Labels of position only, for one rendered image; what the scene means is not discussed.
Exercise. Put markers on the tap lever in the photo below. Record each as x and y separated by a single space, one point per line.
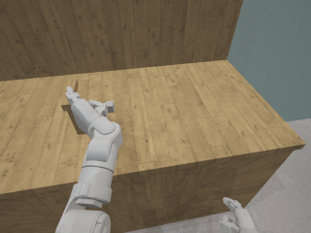
110 106

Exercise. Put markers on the robot left forearm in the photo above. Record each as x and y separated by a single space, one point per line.
93 188

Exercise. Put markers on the left robot hand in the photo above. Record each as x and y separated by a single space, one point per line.
85 112

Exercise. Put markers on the right robot hand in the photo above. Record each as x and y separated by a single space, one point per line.
241 220

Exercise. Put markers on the robot left upper arm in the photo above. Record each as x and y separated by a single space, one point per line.
84 221

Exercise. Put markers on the counter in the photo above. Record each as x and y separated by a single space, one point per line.
194 131

